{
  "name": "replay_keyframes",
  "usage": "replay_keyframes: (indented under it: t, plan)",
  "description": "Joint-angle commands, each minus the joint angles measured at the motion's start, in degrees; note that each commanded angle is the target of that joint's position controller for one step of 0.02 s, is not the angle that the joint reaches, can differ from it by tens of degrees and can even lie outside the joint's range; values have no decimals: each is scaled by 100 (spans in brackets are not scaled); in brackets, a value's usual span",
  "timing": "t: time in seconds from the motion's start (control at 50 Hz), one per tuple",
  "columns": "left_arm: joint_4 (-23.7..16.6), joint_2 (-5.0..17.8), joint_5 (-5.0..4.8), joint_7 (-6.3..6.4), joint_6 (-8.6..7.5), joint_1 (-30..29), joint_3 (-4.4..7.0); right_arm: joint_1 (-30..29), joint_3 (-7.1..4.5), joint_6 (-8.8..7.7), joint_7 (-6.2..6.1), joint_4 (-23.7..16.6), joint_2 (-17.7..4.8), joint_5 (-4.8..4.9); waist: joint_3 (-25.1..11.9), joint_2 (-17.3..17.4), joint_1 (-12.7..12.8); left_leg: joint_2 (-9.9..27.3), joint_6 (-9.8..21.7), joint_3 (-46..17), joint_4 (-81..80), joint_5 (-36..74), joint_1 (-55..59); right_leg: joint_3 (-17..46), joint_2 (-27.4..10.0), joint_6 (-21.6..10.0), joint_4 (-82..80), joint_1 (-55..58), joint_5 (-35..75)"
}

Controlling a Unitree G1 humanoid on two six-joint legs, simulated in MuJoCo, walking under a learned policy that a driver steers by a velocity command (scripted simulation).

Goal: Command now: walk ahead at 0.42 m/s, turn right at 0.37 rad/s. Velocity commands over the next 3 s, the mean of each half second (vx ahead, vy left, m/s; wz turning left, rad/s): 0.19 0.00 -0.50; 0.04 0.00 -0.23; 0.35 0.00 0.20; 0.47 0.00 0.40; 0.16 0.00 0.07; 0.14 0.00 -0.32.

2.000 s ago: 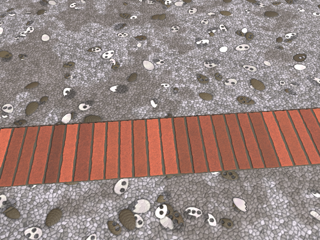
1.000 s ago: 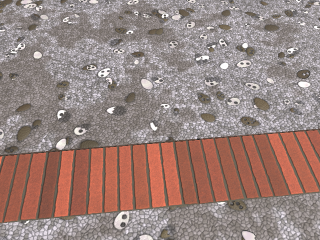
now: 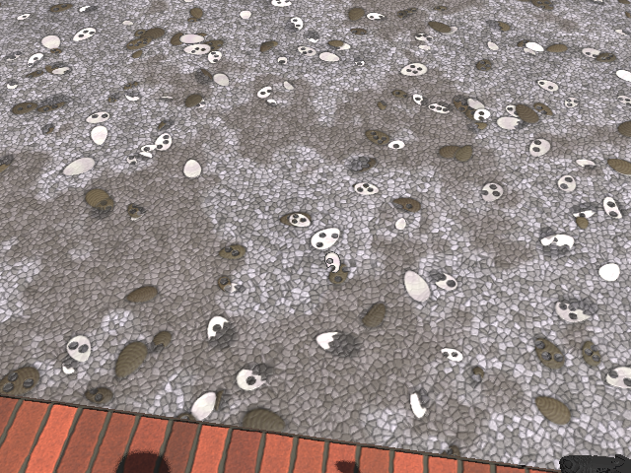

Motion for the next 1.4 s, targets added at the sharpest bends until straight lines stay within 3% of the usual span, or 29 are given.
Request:
replay_keyframes:
  t: [0.02,0.08,0.12,0.14,0.16,0.18,0.22,0.3,0.44,0.52,0.54,0.56,0.58,0.6,0.64,0.72,0.86,0.92,0.94,0.96,0.98,1.04,1.08,1.14,1.16,1.18,1.2,1.3,1.4]
  plan:
    - [-396,1119,-71,83,-14,-181,281,-360,-95,-122,52,-438,-381,34,97,-593,-161,-390,-50,142,-822,779,1064,922,-1241,-859,-332,-831,1295]
    - [-412,1120,-63,141,129,-135,311,-87,-252,-153,44,-403,-668,-9,-240,-773,-383,-504,158,44,-1227,590,1619,1243,-1280,-485,619,-378,1661]
    - [-589,738,17,149,166,-233,203,796,-386,-169,-21,-258,-978,-119,-930,-528,-836,-30,513,-86,-1371,1586,3207,1028,-665,-44,2151,-859,1238]
    - [-680,213,167,135,150,383,46,1255,-453,-102,-76,-310,-1371,-247,-1843,871,-734,1512,1133,-1391,-878,3433,5011,504,-62,335,4096,-2239,-1560]
    - [-694,321,14,125,142,1100,-2,1292,-440,21,-21,-326,-1340,-171,-2789,2014,-556,2276,1819,-2945,-1227,2973,5633,613,31,455,5453,-2981,-3062]
    - [-626,840,-93,149,219,831,146,1051,-369,112,-11,-425,-980,-124,-2410,1186,-643,1917,1702,-2661,-1504,1939,5167,747,-282,546,6017,-3278,-2556]
    - [-772,940,-53,221,426,8,224,476,-231,208,-51,-406,-565,-91,-1268,386,-597,1425,1488,-1337,-1723,1670,3854,378,-620,677,5968,-3420,-1908]
    - [-938,577,-11,263,717,-14,206,-79,-296,196,-88,-250,-625,-176,-697,674,-249,1055,1552,-127,-2335,1367,2348,57,-776,772,5019,-2484,-1323]
    - [-1360,622,46,37,812,-769,203,-220,-444,329,-155,-75,-944,5,-744,502,-408,1343,1547,489,-2437,580,2429,-211,-844,470,3178,-1709,-461]
    - [-1450,670,74,-51,842,-801,277,-179,-486,420,-117,98,-1028,172,-618,379,-307,1276,1138,718,-1831,-48,2508,-506,-598,109,1759,-1026,-102]
    - [-1391,784,113,-12,820,-643,331,73,-443,445,-103,237,-863,170,-623,137,-288,1038,840,910,-1399,-445,2248,-396,-483,-57,1260,-510,337]
    - [-1418,1257,121,84,785,-476,450,324,-343,463,-68,295,-535,16,-647,-1035,-381,456,297,1484,-134,-1425,1494,824,-1318,-402,614,194,1945]
    - [-1636,1664,208,150,737,-625,462,169,-245,479,-80,19,-392,-188,-582,-2227,-416,-365,-214,1432,1357,-3603,80,2537,-2635,-1519,479,489,3041]
    - [-1573,1447,320,108,616,-451,404,-202,-356,497,-133,5,-718,-72,-880,-1549,-19,-366,-209,581,2295,-3723,54,2484,-2695,-1923,365,105,2773]
    - [-1499,1146,227,101,462,-956,298,-64,-408,554,-178,175,-739,61,-705,-1044,-317,-212,-97,314,2464,-2870,52,1554,-2058,-1317,405,-61,2135]
    - [-1489,706,208,174,446,-1487,92,257,-384,584,-188,394,-596,18,-852,-909,-600,-266,-229,345,1942,-1908,825,849,-1646,-1056,492,-322,2793]
    - [-1131,729,181,119,498,-1412,71,120,-248,595,-124,433,-474,61,-615,-1008,-377,-324,-136,455,-505,-1706,1983,1136,-1665,-1103,570,-429,1817]
    - [-914,424,184,83,424,-1224,-52,404,-227,527,-111,556,-633,-114,-619,-463,-485,55,162,4,-1880,591,3240,952,-1170,-412,783,-957,609]
    - [-854,439,259,36,377,-940,-37,413,-294,531,-131,590,-973,-93,-690,222,-184,299,388,-89,-1609,462,3311,544,-711,-182,903,-1100,-374]
    - [-836,365,248,59,385,-1113,-53,339,-312,536,-105,699,-847,-8,-618,650,-264,185,639,-146,-1799,-1593,2652,76,-341,16,1058,-863,-965]
    - [-846,581,214,84,402,-1419,4,339,-300,520,-88,648,-756,4,-308,567,-473,152,756,-324,-2129,-2936,2284,-113,-198,67,1479,-955,-1388]
    - [-878,433,86,105,359,-1435,51,600,-332,393,-137,753,-902,46,360,1080,-517,916,1211,-1497,-2897,-4244,2079,-379,-161,7,2349,-1661,-1396]
    - [-809,334,32,40,214,-1284,68,550,-329,348,-182,752,-877,126,423,1001,-412,1070,1297,-1582,-2896,-3918,2042,-267,-356,-176,2208,-1556,-1298]
    - [-360,421,34,-10,88,-424,168,119,-243,326,-147,601,-589,169,198,390,10,365,868,-620,-1975,-2840,1160,2,-493,-388,927,223,-736]
    - [-211,814,78,21,53,124,290,-74,-134,266,-129,436,-211,161,53,-714,153,-339,491,241,-504,-2335,242,1386,-1292,-699,242,963,-1748]
    - [-185,1211,103,-28,3,463,395,-281,-134,174,-151,204,-307,216,117,-1634,316,-638,360,495,850,-2633,-604,3211,-2413,-1323,-603,1239,-2311]
    - [-157,940,169,-3,-81,483,312,-315,-239,115,-163,193,-596,302,331,-1244,272,-468,436,-134,1927,-2950,-1208,3574,-2743,-1575,-647,1217,-2166]
    - [-189,414,183,58,-192,-33,141,104,-272,83,41,497,-377,241,197,-743,-133,-140,599,-372,1942,-967,-1158,894,-1896,-637,-676,1241,539]
    - [-73,665,178,140,-153,39,164,-554,-109,169,188,120,3,176,373,-669,22,-163,258,340,469,264,-398,-455,-1600,-561,-933,433,1341]
Next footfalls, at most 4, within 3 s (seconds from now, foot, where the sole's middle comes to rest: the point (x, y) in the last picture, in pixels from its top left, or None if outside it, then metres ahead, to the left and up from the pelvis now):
0.12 left None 0.27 0.15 -0.78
0.56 right None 0.20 -0.10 -0.78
0.92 left None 0.28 0.12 -0.78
1.60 left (348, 410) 0.60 0.02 -0.78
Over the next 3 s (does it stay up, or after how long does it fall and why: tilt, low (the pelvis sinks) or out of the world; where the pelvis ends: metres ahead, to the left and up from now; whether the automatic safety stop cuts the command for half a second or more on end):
stays up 0.88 -0.14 -0.01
